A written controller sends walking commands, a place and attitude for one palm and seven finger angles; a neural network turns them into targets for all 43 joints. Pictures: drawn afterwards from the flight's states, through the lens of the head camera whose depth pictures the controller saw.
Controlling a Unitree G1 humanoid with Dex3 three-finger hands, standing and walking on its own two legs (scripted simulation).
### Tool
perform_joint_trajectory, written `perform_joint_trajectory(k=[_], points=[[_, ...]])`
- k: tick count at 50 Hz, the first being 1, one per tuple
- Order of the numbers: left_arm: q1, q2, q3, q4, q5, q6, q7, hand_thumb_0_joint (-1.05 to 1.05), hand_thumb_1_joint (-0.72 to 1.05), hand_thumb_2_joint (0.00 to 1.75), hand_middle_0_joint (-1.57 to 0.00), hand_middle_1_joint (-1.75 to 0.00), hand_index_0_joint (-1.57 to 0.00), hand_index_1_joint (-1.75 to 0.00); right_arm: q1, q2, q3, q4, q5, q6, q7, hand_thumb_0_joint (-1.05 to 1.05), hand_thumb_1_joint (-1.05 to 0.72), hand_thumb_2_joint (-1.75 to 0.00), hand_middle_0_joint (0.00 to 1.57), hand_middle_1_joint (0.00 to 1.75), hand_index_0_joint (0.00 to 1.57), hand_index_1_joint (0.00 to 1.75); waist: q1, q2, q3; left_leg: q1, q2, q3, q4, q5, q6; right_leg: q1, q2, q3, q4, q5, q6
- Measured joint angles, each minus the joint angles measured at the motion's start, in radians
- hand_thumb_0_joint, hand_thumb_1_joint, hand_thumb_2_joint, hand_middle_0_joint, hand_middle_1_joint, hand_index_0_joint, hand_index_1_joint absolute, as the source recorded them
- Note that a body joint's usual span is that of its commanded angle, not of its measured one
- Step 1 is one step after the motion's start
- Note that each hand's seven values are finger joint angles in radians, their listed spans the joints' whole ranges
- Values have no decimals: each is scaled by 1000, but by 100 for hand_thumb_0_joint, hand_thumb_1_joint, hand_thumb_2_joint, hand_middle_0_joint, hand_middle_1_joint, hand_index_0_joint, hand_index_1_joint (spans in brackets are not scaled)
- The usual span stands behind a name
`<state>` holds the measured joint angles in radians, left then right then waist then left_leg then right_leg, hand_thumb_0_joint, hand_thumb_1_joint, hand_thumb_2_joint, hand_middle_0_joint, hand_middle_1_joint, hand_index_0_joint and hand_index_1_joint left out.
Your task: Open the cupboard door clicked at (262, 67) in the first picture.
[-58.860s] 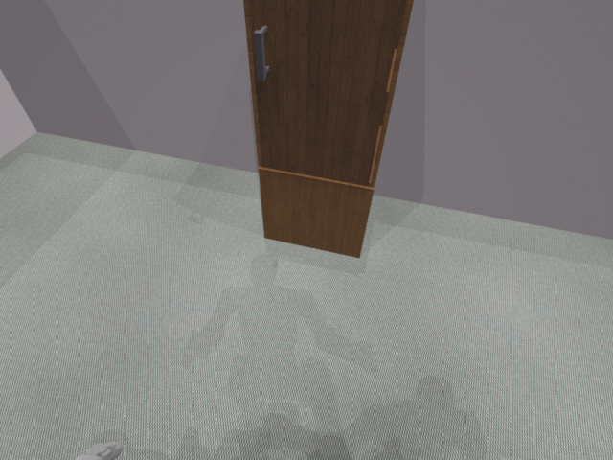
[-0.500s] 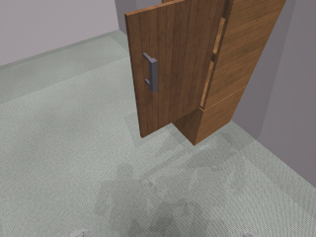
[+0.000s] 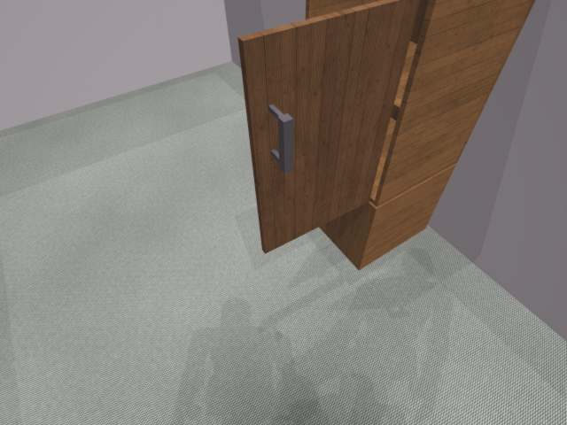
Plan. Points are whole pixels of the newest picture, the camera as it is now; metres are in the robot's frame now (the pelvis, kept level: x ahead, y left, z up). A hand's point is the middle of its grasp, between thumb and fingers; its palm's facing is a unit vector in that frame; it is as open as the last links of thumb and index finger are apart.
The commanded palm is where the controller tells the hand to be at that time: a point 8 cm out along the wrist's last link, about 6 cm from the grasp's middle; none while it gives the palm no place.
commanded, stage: let the arm hang, fingers relaxed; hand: left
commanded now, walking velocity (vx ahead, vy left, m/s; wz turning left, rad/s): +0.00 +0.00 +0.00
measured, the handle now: (280, 139) +0.60 +0.04 +0.06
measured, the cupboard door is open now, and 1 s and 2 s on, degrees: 88 88 88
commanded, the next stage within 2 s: look to check the result in 0.34 s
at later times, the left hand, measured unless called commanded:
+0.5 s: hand out of the picture +0.02 +0.17 -0.17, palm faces +0.05 -0.98 -0.19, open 7.3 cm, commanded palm none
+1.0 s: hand out of the picture +0.05 +0.16 -0.17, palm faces +0.04 -0.98 -0.20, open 7.3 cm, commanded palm none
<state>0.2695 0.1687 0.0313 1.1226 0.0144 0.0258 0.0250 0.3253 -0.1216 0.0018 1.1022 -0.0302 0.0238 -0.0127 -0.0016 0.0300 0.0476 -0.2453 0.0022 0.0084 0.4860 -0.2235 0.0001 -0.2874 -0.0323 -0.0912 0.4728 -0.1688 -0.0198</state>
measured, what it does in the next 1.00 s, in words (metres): stands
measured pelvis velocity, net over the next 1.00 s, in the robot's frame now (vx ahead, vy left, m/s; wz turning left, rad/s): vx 0.04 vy -0.01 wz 0.00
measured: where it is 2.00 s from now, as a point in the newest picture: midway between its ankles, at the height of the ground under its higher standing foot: outside the picture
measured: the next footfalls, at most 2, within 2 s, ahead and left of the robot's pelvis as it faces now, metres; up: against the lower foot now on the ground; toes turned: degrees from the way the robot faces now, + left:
none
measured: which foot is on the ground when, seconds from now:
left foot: down 0.00-1.00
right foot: down 0.00-1.00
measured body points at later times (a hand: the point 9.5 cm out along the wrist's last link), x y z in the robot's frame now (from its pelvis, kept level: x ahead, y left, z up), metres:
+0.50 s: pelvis +0.02 -0.01 +0.00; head +0.04 -0.01 +0.45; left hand +0.02 +0.22 -0.15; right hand +0.02 -0.22 -0.16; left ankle +0.02 +0.12 -0.74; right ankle +0.06 -0.11 -0.74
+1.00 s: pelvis +0.04 -0.01 +0.01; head +0.05 -0.02 +0.46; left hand +0.05 +0.21 -0.15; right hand +0.04 -0.23 -0.16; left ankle +0.02 +0.12 -0.74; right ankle +0.06 -0.11 -0.74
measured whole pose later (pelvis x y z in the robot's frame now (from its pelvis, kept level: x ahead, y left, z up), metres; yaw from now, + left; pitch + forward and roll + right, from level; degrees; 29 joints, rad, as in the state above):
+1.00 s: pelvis +0.04 -0.01 +0.01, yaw +0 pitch -1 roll +0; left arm 0.23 0.15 0.02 1.16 0.01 -0.01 0.03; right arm 0.25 -0.14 0.01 1.15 -0.03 0.01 -0.03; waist 0.00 0.01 0.05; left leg -0.13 0.03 0.00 0.39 -0.23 -0.02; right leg -0.19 0.00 -0.10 0.40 -0.19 -0.03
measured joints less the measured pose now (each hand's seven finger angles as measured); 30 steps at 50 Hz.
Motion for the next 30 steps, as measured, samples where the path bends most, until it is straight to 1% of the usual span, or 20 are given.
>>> perform_joint_trajectory(k=[6,11,20,30], points=[[-29,-29,-4,-6,1,-11,1,0,91,90,-20,-30,-20,-30,-13,10,1,9,0,-8,-3,0,-91,-90,20,30,20,30,0,-16,-7,15,-2,1,-17,2,-1,10,-2,1,-5,-4,2],[-34,-25,-1,3,0,-17,5,1,93,90,-20,-30,-21,-30,-27,8,-1,12,2,-15,-7,0,-91,-90,20,30,20,30,0,-23,-6,32,0,0,-30,0,-4,25,1,0,-15,-7,0],[-26,-29,-6,19,-2,-22,2,1,91,90,-20,-30,-20,-30,-51,-13,-4,20,3,-14,-10,1,-91,-90,20,30,20,30,3,-18,-1,59,3,-3,-51,-2,-7,52,5,-3,-34,-11,-1],[-24,-31,-10,34,-3,-25,1,0,91,90,-20,-30,-20,-30,-63,-18,2,33,5,-18,-12,0,-91,-90,20,30,20,30,5,-17,9,77,9,-4,-72,-3,-12,69,11,-5,-52,-14,-4]])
